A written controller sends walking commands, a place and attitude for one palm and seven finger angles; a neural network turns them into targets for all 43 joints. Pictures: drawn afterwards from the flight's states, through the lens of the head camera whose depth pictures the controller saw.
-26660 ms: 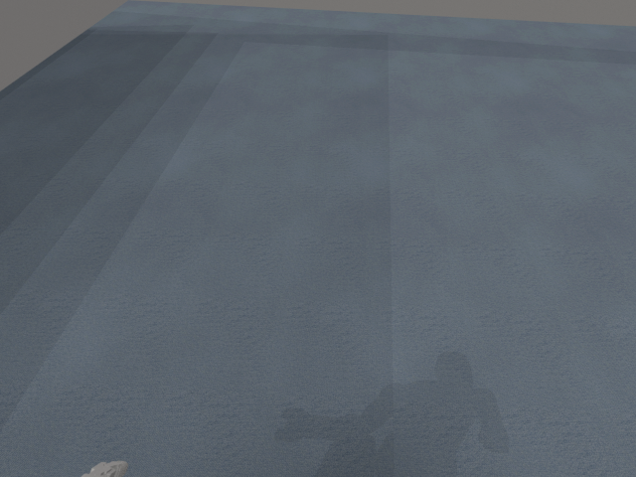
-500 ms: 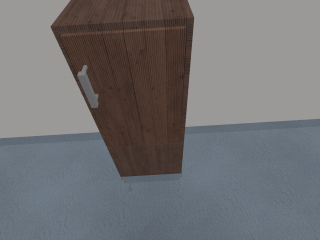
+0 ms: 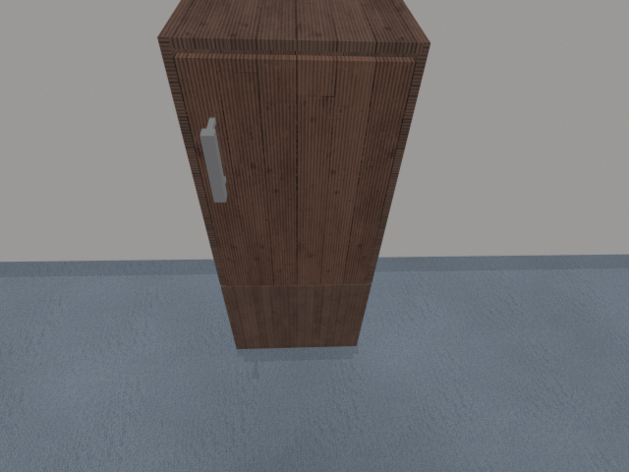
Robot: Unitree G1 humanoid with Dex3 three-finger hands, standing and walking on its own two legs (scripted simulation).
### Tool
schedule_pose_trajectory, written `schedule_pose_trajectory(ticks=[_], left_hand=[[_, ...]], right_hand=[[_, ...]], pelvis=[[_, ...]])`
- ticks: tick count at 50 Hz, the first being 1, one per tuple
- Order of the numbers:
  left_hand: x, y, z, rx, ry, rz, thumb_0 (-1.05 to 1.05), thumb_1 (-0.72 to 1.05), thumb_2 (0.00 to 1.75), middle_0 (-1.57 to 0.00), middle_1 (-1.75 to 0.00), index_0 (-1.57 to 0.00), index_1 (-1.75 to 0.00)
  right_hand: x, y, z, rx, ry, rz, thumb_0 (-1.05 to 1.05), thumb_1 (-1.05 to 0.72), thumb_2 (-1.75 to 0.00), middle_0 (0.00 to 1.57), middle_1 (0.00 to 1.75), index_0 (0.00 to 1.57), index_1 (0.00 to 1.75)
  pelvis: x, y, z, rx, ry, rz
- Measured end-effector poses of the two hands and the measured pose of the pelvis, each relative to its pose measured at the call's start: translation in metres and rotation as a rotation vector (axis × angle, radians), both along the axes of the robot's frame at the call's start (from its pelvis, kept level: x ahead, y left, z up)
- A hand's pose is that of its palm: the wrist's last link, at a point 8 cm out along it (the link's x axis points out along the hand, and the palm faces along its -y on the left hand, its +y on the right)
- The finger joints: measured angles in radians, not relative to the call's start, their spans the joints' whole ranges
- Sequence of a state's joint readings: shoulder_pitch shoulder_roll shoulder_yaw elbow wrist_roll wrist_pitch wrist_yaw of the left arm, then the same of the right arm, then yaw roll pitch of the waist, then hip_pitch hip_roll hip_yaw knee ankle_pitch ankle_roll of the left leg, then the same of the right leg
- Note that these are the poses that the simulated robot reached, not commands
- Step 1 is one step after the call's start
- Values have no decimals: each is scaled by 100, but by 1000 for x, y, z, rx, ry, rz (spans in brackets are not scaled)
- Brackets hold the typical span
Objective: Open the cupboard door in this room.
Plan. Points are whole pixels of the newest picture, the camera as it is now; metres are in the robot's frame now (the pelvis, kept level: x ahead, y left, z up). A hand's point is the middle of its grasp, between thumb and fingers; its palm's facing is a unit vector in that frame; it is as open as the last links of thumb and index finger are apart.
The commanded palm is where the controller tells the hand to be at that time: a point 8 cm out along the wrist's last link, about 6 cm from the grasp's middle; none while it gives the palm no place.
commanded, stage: come to a stop and stand still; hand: left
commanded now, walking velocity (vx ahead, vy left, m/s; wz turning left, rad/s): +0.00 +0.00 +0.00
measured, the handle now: (216, 160) +0.59 +0.22 +0.06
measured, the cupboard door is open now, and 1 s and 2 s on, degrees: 0 0 0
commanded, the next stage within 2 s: look again from close up in 0.14 s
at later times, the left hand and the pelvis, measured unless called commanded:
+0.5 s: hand out of the picture -0.02 +0.14 -0.17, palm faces +0.02 -0.99 -0.17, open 7.3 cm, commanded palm none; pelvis -0.01 -0.02 +0.00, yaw +0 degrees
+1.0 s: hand out of the picture -0.03 +0.11 -0.17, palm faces +0.07 -0.99 -0.15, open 7.3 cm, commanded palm none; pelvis -0.01 -0.05 +0.00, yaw +1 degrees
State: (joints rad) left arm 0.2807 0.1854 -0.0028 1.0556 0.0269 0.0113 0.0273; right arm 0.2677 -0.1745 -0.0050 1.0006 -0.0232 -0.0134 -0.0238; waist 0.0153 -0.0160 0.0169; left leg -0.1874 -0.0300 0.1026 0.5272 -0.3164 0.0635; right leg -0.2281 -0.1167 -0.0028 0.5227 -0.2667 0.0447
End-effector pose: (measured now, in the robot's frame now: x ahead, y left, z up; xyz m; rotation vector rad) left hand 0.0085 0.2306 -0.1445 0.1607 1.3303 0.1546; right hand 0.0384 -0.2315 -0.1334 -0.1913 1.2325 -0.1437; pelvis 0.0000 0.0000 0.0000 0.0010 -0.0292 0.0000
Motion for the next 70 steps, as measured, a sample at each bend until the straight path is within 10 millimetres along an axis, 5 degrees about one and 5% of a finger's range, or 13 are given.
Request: schedule_pose_trajectory(ticks=[22, 40, 57, 61, 70], left_hand=[[-33, -37, 3, -36, 67, 14, 0, 91, 90, -20, -30, -20, -30], [-42, -73, 2, -59, 70, 35, 0, 91, 90, -20, -30, -20, -30], [-46, -62, -12, -72, 74, 118, 0, 91, 90, -20, -30, -20, -30], [-31, -52, -9, -64, 99, 94, 0, 91, 90, -20, -30, -20, -30], [68, -44, 10, 24, -100, 90, 2, 94, 90, -20, -30, -20, -30]], right_hand=[[-59, 1, -8, 60, 138, -60, 0, -91, -89, 20, 30, 20, 30], [-61, -21, -9, 67, 145, -64, 0, -91, -89, 19, 30, 20, 30], [-60, -27, -10, 29, 194, -33, 0, -91, -89, 19, 30, 20, 30], [-57, -22, -6, 24, 182, -56, 0, -91, -89, 19, 30, 20, 30], [-47, -23, -14, 91, 317, -19, 0, -91, -89, 20, 30, 20, 30]], pelvis=[[-9, -18, 5, 9, -5, -6], [-12, -43, 6, 7, -5, -1], [5, -38, -5, -3, 8, 42], [19, -35, -3, 4, 21, 42], [58, -53, -4, 25, 42, 97]])
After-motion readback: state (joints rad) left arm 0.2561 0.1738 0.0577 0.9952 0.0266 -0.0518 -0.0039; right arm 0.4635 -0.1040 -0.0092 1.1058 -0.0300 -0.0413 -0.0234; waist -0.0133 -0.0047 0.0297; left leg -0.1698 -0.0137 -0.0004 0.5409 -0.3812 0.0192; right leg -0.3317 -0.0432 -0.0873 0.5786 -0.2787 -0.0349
